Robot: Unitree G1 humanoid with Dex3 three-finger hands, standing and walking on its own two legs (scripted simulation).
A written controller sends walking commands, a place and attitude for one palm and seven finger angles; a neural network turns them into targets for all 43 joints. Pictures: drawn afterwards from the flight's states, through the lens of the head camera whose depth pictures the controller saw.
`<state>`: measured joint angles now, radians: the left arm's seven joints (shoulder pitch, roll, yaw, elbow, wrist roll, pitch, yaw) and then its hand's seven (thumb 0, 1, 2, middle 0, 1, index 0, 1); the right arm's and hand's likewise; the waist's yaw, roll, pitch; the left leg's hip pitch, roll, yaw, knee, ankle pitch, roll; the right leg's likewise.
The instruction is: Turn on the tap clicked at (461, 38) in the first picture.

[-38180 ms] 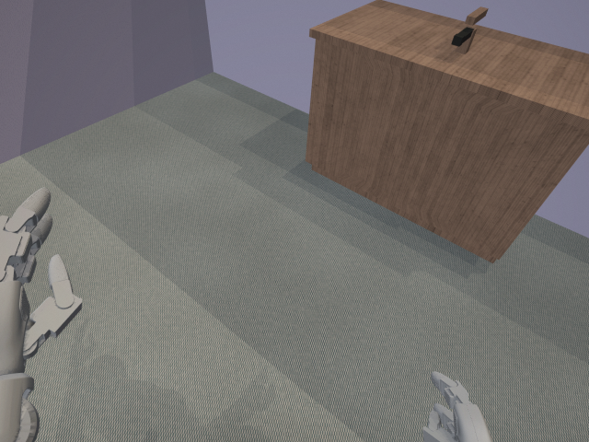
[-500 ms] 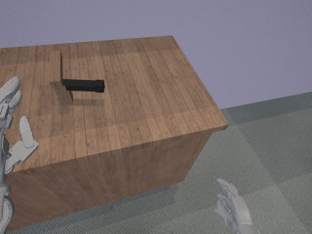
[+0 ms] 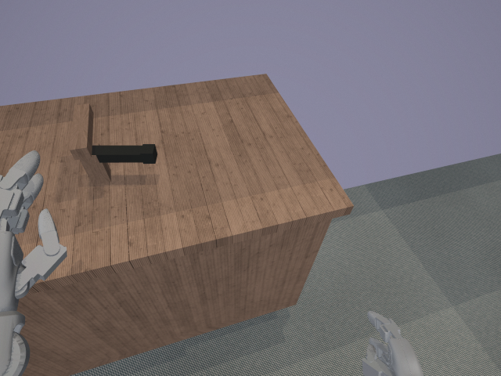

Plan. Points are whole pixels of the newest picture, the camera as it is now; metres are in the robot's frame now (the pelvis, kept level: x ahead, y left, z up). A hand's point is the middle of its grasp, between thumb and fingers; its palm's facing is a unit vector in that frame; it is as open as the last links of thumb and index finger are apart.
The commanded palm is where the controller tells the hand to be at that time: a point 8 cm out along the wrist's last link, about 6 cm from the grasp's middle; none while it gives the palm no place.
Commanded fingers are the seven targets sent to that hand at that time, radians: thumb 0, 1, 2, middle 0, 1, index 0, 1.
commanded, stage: come to a stop and stand still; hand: left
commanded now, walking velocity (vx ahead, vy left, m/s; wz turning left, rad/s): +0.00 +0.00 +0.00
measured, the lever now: (149, 153) +0.50 +0.25 +0.05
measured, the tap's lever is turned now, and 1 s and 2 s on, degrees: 75 75 75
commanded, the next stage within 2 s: look again from close up in 0.16 s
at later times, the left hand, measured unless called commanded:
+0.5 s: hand (52, 247) +0.22 +0.26 +0.15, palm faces +0.38 -0.85 -0.36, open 7.5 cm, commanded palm +0.16 +0.29 +0.17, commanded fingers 0.00 0.90 0.90 -0.20 -0.30 -0.20 -0.30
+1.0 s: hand (71, 293) +0.18 +0.23 +0.13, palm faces +0.42 -0.84 -0.34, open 7.5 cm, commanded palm +0.15 +0.28 +0.16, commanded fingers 0.00 0.90 0.90 -0.20 -0.30 -0.20 -0.30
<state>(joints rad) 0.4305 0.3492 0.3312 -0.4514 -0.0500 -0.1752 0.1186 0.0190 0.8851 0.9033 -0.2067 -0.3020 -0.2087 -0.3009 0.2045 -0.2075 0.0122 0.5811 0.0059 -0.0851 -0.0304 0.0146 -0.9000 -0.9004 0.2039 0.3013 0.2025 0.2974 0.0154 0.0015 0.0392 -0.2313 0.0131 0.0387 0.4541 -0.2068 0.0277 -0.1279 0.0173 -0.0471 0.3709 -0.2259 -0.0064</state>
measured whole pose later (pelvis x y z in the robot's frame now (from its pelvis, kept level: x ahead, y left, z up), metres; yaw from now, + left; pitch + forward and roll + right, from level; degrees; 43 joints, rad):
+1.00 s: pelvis -0.03 -0.02 -0.02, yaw +1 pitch -2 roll +0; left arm 0.41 0.35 0.27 -0.41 -0.05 -0.05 0.15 0.02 0.88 0.90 -0.21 -0.30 -0.21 -0.30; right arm 0.16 -0.20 0.04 0.61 -0.02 -0.12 -0.01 0.01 -0.90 -0.90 0.20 0.30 0.20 0.30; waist 0.04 -0.01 0.00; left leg -0.33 0.01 0.02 0.59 -0.23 0.00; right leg -0.27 0.01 -0.07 0.62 -0.32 -0.04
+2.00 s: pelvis +0.00 -0.03 -0.02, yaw +2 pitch +1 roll +0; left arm 0.50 0.23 0.23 -0.43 -0.18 -0.01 0.15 0.02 0.89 0.90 -0.20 -0.30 -0.20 -0.30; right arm 0.22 -0.22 0.05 0.63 0.01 -0.27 -0.07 0.02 -0.90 -0.90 0.20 0.30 0.20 0.30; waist 0.08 0.04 -0.08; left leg -0.39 -0.01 -0.05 0.70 -0.32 -0.01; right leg -0.31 0.01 -0.10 0.69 -0.40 -0.05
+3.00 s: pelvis +0.01 -0.05 -0.03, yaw +3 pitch +2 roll +0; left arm 0.54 0.21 0.21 -0.46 -0.23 0.04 0.17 0.02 0.89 0.90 -0.20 -0.30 -0.20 -0.30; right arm 0.24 -0.25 0.05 0.63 0.01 -0.30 -0.07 0.02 -0.90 -0.90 0.20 0.30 0.20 0.30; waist 0.07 0.06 -0.09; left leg -0.41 -0.01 -0.07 0.71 -0.34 -0.03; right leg -0.31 0.02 -0.12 0.71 -0.43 -0.07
